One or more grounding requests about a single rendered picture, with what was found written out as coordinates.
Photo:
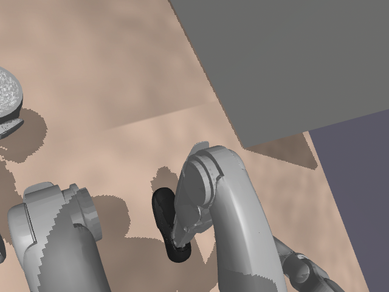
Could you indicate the right robot foot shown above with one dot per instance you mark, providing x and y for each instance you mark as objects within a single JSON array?
[{"x": 164, "y": 213}]

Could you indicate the right robot hand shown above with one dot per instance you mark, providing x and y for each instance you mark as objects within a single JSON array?
[{"x": 283, "y": 250}]

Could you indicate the cup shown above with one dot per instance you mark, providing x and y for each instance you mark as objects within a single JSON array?
[{"x": 11, "y": 96}]

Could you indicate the right robot arm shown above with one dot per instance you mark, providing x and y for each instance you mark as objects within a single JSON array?
[{"x": 306, "y": 276}]

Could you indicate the left robot hand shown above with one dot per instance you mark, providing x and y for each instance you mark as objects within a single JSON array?
[{"x": 9, "y": 127}]

